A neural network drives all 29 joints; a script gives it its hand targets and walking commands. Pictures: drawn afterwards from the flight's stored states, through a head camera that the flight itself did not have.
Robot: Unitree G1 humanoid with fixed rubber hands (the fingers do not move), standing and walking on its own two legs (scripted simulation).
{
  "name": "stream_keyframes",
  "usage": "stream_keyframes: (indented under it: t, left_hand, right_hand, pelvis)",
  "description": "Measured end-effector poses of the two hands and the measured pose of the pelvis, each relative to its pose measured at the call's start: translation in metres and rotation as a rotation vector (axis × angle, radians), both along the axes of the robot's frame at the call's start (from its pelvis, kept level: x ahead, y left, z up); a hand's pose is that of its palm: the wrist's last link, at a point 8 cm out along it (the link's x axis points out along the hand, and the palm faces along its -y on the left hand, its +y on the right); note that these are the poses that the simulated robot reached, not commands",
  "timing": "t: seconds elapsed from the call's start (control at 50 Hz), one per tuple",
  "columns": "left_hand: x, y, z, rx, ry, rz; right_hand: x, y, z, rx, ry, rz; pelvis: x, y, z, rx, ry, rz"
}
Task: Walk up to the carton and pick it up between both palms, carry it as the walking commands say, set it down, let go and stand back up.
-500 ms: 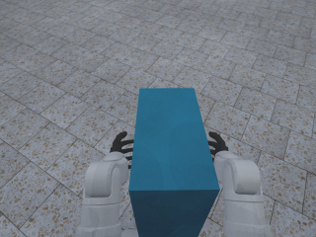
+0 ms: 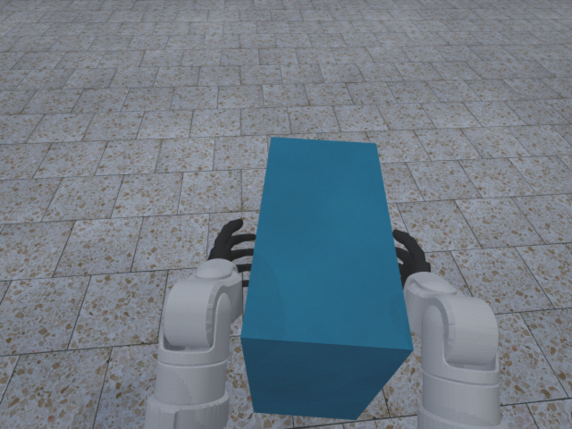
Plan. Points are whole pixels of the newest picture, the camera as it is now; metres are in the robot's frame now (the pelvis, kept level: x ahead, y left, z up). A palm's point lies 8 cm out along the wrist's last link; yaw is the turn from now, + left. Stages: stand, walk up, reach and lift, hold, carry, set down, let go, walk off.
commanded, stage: carry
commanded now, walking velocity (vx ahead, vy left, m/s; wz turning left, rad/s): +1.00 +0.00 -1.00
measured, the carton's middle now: (314, 280) +0.33 +0.00 +0.03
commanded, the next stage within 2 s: none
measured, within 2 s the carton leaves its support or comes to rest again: neither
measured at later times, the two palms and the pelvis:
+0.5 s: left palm (348, 83) +0.77 -0.06 +0.11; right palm (460, 123) +0.63 -0.26 +0.12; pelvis +0.44 +0.01 +0.04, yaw -35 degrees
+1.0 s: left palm (399, 32) +1.08 -0.22 +0.11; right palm (489, 58) +0.94 -0.41 +0.11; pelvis +0.76 -0.14 +0.02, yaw -37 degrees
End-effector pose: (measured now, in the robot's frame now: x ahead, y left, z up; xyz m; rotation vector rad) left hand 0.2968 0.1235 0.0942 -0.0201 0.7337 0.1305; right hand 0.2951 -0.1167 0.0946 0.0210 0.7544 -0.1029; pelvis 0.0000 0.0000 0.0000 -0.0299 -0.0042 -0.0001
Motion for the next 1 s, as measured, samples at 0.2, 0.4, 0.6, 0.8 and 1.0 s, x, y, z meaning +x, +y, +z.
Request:
stream_keyframes:
  t: [0.2, 0.4, 0.6, 0.8, 1.0]
  left_hand:
    - [0.18, -0.006, -0.014, -0.003, 0.128, -0.069]
    - [0.394, -0.112, 0.015, -0.013, 0.051, -0.448]
    - [0.539, -0.25, 0.009, -0.03, 0.041, -0.663]
    - [0.672, -0.301, -0.002, 0.034, 0.094, -0.561]
    - [0.782, -0.343, 0.014, 0.0, 0.009, -0.613]
  right_hand:
    - [0.167, -0.006, -0.01, -0.002, 0.127, -0.078]
    - [0.288, -0.086, 0.018, -0.019, 0.05, -0.456]
    - [0.391, -0.198, 0.019, -0.017, 0.036, -0.694]
    - [0.539, -0.26, -0.007, 0.053, 0.086, -0.607]
    - [0.642, -0.298, 0.015, 0.004, 0.005, -0.643]
  pelvis:
    - [0.175, 0.018, 0.022, 0.025, 0.056, -0.181]
    - [0.364, 0.033, 0.033, 0.017, 0.067, -0.492]
    - [0.517, -0.034, 0.031, -0.019, 0.032, -0.63]
    - [0.638, -0.105, 0.032, 0.059, 0.043, -0.606]
    - [0.757, -0.139, 0.024, 0.041, 0.018, -0.643]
